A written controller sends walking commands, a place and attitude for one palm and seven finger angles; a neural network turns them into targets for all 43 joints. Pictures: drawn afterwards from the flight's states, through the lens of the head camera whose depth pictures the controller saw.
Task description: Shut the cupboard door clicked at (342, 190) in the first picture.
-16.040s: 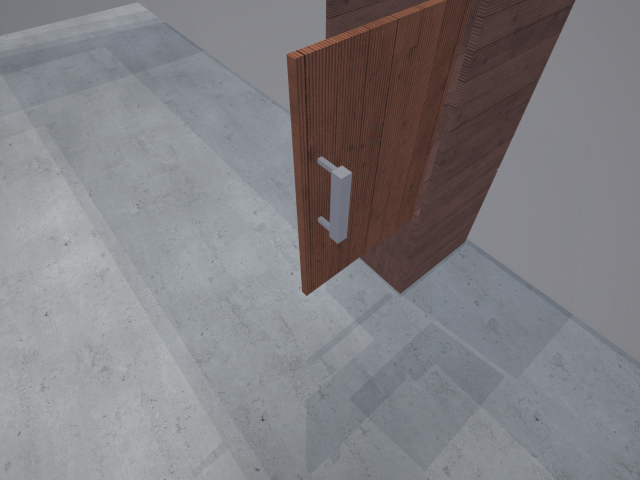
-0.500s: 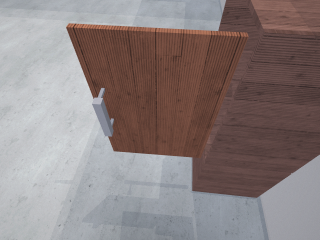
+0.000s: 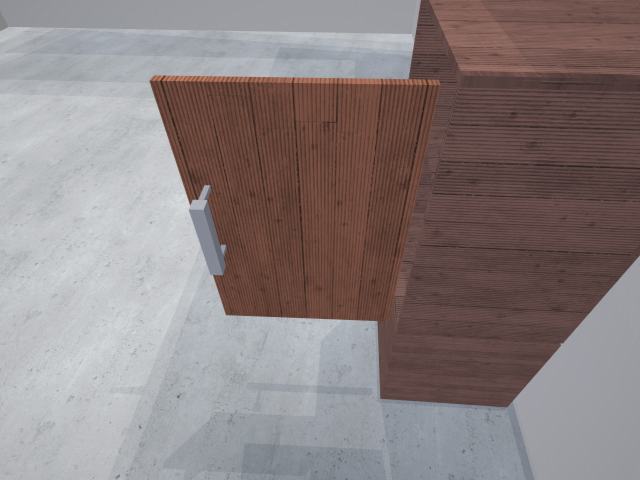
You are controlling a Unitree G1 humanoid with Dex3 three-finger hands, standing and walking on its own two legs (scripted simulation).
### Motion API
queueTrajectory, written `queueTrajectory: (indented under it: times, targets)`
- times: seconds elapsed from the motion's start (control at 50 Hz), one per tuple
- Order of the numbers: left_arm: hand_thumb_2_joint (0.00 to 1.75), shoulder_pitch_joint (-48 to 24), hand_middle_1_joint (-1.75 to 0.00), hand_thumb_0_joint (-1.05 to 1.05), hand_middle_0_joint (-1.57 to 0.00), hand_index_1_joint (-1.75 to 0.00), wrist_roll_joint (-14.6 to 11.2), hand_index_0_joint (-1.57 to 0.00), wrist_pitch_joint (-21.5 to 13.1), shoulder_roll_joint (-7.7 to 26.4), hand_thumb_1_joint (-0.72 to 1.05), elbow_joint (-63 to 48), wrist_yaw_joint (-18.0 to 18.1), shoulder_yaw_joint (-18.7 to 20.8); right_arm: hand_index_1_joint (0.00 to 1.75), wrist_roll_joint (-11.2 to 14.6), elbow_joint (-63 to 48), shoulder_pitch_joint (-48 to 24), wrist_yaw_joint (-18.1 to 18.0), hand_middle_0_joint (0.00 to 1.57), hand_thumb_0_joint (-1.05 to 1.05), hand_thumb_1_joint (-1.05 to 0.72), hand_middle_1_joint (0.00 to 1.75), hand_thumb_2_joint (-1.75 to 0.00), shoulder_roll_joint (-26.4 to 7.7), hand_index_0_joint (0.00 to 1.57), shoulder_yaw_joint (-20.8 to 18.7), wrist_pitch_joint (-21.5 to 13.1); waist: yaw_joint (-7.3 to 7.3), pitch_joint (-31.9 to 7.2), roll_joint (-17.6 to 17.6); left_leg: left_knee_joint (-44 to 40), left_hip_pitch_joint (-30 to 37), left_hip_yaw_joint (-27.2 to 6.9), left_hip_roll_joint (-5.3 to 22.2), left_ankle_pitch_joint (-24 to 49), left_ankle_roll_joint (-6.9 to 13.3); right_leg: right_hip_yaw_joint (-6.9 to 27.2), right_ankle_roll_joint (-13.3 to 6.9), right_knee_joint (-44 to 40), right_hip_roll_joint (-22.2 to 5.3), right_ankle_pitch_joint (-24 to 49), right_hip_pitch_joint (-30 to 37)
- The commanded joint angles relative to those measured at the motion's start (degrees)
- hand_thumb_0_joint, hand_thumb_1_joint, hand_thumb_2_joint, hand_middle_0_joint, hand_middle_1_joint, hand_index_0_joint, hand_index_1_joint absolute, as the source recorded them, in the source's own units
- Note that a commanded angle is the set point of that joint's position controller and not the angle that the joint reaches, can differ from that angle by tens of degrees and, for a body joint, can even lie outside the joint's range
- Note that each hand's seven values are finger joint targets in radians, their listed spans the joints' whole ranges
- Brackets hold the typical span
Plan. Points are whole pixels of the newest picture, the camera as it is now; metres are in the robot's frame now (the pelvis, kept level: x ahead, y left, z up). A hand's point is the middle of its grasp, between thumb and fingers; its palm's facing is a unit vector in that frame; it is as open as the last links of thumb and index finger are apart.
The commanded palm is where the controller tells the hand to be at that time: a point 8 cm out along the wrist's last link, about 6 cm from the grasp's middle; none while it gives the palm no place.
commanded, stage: come to a stop and stand still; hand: left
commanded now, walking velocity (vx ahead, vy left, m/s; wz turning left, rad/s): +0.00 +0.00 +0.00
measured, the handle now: (212, 231) +0.53 +0.23 -0.02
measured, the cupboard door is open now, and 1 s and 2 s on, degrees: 91 91 91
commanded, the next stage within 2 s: look again from close up in 1.28 s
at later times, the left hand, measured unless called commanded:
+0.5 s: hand out of the picture +0.00 +0.20 -0.17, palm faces +0.02 -0.98 -0.20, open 7.4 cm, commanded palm none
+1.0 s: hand out of the picture +0.07 +0.20 -0.17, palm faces +0.01 -0.97 -0.23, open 7.4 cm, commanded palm none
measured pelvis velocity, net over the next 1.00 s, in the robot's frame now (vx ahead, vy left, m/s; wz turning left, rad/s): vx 0.04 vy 0.01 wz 0.00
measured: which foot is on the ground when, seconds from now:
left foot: down 0.00-1.00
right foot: down 0.00-1.00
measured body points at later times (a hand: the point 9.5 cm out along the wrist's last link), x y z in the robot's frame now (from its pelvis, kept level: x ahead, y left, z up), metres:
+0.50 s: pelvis +0.01 +0.02 +0.00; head +0.02 +0.02 +0.45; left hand +0.00 +0.25 -0.15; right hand +0.00 -0.21 -0.16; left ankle +0.02 +0.11 -0.74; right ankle +0.04 -0.11 -0.74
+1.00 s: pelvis +0.04 +0.01 +0.01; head +0.06 +0.01 +0.46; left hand +0.07 +0.25 -0.15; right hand +0.08 -0.23 -0.15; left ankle +0.02 +0.11 -0.74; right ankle +0.04 -0.11 -0.74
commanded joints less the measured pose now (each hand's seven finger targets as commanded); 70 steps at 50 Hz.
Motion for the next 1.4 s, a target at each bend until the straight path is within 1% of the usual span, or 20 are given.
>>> queueTrajectory:
  times: [0.0,0.02,0.06,0.12,0.18,0.28,0.32,0.4,0.6,0.66,0.72,0.76,0.82,0.88,0.98,1.08,1.16,1.22,1.34,1.38]
  targets:
    - [0.90,1.3,-0.30,0.00,-0.20,-0.30,-0.1,-0.20,-1.2,8.2,0.90,-3.4,0.2,2.1,0.30,-0.3,-1.6,5.1,0.1,0.20,0.00,-0.90,0.30,-0.90,-5.9,0.20,-0.9,-0.3,-1.04,4.9,-6.0,-5.2,-1.1,-4.1,1.7,-9.0,1.1,9.3,-1.8,-12.6,-5.3,-19.4,-8.9]
    - [0.90,1.1,-0.30,0.00,-0.20,-0.30,-0.2,-0.20,-1.4,8.2,0.90,-3.3,0.1,2.1,0.30,-0.2,-1.3,5.5,0.1,0.20,0.00,-0.90,0.30,-0.90,-5.9,0.20,-0.7,-0.6,-1.20,3.9,-5.2,-5.8,-0.5,-4.5,2.0,-7.4,1.2,9.0,-1.8,-11.7,-5.2,-16.8,-8.0]
    - [0.90,1.6,-0.30,0.00,-0.20,-0.30,-0.3,-0.20,-1.5,7.9,0.90,-2.9,0.1,2.0,0.30,-0.1,-0.7,5.0,-0.1,0.20,0.00,-0.90,0.30,-0.90,-6.3,0.20,-0.6,-1.2,-0.52,2.8,-1.6,-8.7,-2.4,-6.3,3.1,-9.1,1.5,7.7,-1.4,-10.0,-4.2,-13.3,-4.7]
    - [0.90,3.0,-0.30,0.00,-0.20,-0.30,-0.1,-0.20,-1.4,8.0,0.90,-1.9,0.0,2.0,0.30,-0.1,-0.1,4.5,0.0,0.20,0.00,-0.90,0.30,-0.90,-6.9,0.20,-0.7,-1.2,0.26,4.0,-1.1,-10.3,-6.1,-7.7,3.6,-14.0,1.7,7.7,-1.5,-9.7,-4.4,-15.8,-3.9]
    - [0.90,4.1,-0.30,0.00,-0.20,-0.30,-0.2,-0.20,-1.4,7.2,0.90,-0.4,-0.1,1.7,0.30,0.1,1.2,4.7,-0.2,0.20,0.00,-0.90,0.30,-0.90,-6.8,0.20,-0.6,-1.5,0.75,4.6,-0.4,-11.6,-7.1,-8.8,4.2,-13.7,2.0,6.8,-1.4,-8.2,-3.9,-12.0,-2.6]
    - [0.90,4.8,-0.30,0.00,-0.20,-0.30,-0.3,-0.20,-1.9,6.7,0.90,1.5,0.0,1.2,0.30,0.5,3.2,5.4,-0.5,0.20,0.00,-0.90,0.30,-0.90,-7.0,0.20,-0.4,-2.3,0.93,2.8,1.1,-13.5,-5.5,-9.9,5.5,-11.2,2.3,5.5,-1.4,-6.6,-4.1,-4.5,0.4]
    - [0.90,4.9,-0.30,0.00,-0.20,-0.30,-0.2,-0.20,-1.8,6.7,0.90,2.3,0.0,1.0,0.30,0.6,3.6,5.4,-0.5,0.20,0.00,-0.90,0.30,-0.90,-7.2,0.20,-0.4,-2.3,1.02,3.6,1.3,-14.5,-6.2,-10.4,5.7,-12.7,2.3,5.1,-1.3,-6.4,-4.2,-4.1,0.9]
    - [0.90,4.7,-0.30,0.00,-0.20,-0.30,-0.3,-0.20,-2.1,6.6,0.90,3.4,0.2,0.7,0.30,0.7,4.4,5.4,-0.6,0.20,0.00,-0.90,0.30,-0.90,-6.8,0.20,-0.2,-2.4,0.73,4.5,-2.0,-12.5,-4.0,-9.0,4.8,-6.8,2.0,6.1,-1.3,-7.7,-5.1,-1.3,0.3]
    - [0.90,3.1,-0.30,0.00,-0.20,-0.30,-0.3,-0.20,-2.5,7.1,0.90,3.9,0.5,0.7,0.30,0.9,5.3,3.0,-0.8,0.20,0.00,-0.90,0.30,-0.90,-6.4,0.20,0.1,-2.8,0.47,1.9,-1.9,-9.6,1.9,-6.7,4.7,7.2,1.7,6.2,-0.9,-7.2,-5.8,8.1,1.7]
    - [0.90,2.5,-0.30,0.00,-0.20,-0.30,-0.3,-0.20,-2.4,7.4,0.90,3.8,0.5,0.7,0.30,0.9,5.4,1.9,-0.9,0.20,0.00,-0.90,0.30,-0.90,-6.5,0.20,0.1,-2.8,0.62,2.3,-2.2,-9.5,2.3,-6.5,4.7,8.7,1.6,6.1,-0.8,-7.3,-5.9,9.3,2.1]
    - [0.90,2.0,-0.30,0.00,-0.20,-0.30,-0.3,-0.20,-2.5,7.8,0.90,3.7,0.5,0.9,0.30,0.8,5.3,0.9,-1.0,0.20,0.00,-0.90,0.30,-0.90,-7.2,0.20,0.0,-2.9,0.59,0.3,-1.9,-8.9,4.3,-6.3,4.9,11.8,1.6,6.1,-0.8,-6.8,-6.0,11.8,3.1]
    - [0.90,1.6,-0.30,0.00,-0.20,-0.30,-0.3,-0.20,-2.5,8.1,0.90,3.5,0.5,1.0,0.30,0.8,5.3,0.1,-1.0,0.20,0.00,-0.90,0.30,-0.90,-7.3,0.20,0.1,-2.8,0.73,1.1,-1.7,-8.8,4.0,-6.2,4.8,12.5,1.6,6.2,-0.8,-7.0,-6.1,13.0,3.3]
    - [0.90,1.0,-0.30,0.00,-0.20,-0.30,-0.3,-0.20,-2.6,8.7,0.90,3.5,0.5,1.1,0.30,0.8,5.5,-0.4,-1.0,0.20,0.00,-0.90,0.30,-0.90,-7.7,0.20,0.0,-2.8,0.59,-0.2,-2.2,-8.8,5.0,-6.2,4.9,13.4,1.4,6.0,-0.9,-6.9,-6.3,14.3,4.2]
    - [0.90,0.5,-0.30,0.00,-0.20,-0.30,-0.4,-0.20,-2.5,9.2,0.90,3.3,0.4,1.1,0.30,0.8,5.6,-1.1,-1.0,0.20,0.00,-0.90,0.30,-0.90,-8.0,0.20,0.0,-2.7,0.71,0.3,-1.3,-9.0,4.9,-6.0,4.9,13.2,1.3,6.2,-0.9,-7.2,-6.4,14.5,4.4]
    - [0.90,-0.2,-0.30,0.00,-0.20,-0.30,-0.4,-0.20,-2.4,9.6,0.90,3.3,0.4,1.1,0.30,0.7,5.9,-1.5,-1.0,0.20,0.00,-0.90,0.30,-0.90,-8.3,0.20,0.1,-2.6,0.80,0.8,-2.1,-9.5,4.8,-6.1,4.9,12.5,1.3,6.2,-0.9,-7.7,-6.4,14.3,4.7]
    - [0.90,-0.4,-0.30,0.00,-0.20,-0.30,-0.5,-0.20,-2.5,10.1,0.90,3.3,0.3,1.2,0.30,0.8,6.2,-1.6,-1.0,0.20,0.00,-0.90,0.30,-0.90,-8.6,0.20,0.2,-2.7,0.81,-0.6,-2.1,-9.5,5.8,-5.9,5.1,14.0,1.2,6.1,-1.0,-7.7,-6.5,15.9,5.8]
    - [0.90,-0.6,-0.30,0.00,-0.20,-0.30,-0.4,-0.20,-2.5,10.1,0.90,3.5,0.3,1.1,0.30,0.8,6.5,-1.7,-1.0,0.20,0.00,-0.90,0.30,-0.90,-8.6,0.20,0.1,-2.5,0.85,0.3,-2.9,-9.9,5.5,-5.9,5.0,12.6,1.1,6.1,-1.1,-8.4,-6.6,15.3,5.5]
    - [0.90,-0.4,-0.30,0.00,-0.20,-0.30,-0.5,-0.20,-2.5,10.2,0.90,3.6,0.3,1.0,0.30,0.8,6.8,-1.7,-1.0,0.20,0.00,-0.90,0.30,-0.90,-8.6,0.20,0.2,-2.6,0.84,-0.4,-2.1,-10.1,6.3,-5.9,5.1,12.5,1.0,6.3,-1.1,-8.6,-6.5,14.8,5.6]
    - [0.90,-0.2,-0.30,0.00,-0.20,-0.30,-0.4,-0.20,-2.3,9.8,0.90,3.8,0.3,1.0,0.30,0.8,7.1,-1.4,-1.0,0.20,0.00,-0.90,0.30,-0.90,-8.0,0.20,0.2,-2.4,0.94,2.1,-2.0,-10.9,5.1,-5.9,5.0,10.3,1.0,6.0,-0.9,-9.6,-6.2,12.1,4.8]
    - [0.90,0.0,-0.30,0.00,-0.20,-0.30,-0.4,-0.20,-2.4,9.9,0.90,3.9,0.3,1.0,0.30,0.8,7.2,-1.4,-1.0,0.20,0.00,-0.90,0.30,-0.90,-8.2,0.20,0.3,-2.5,0.93,1.4,-1.9,-10.8,5.4,-6.0,4.9,10.6,0.9,6.3,-1.0,-9.6,-6.5,12.7,5.0]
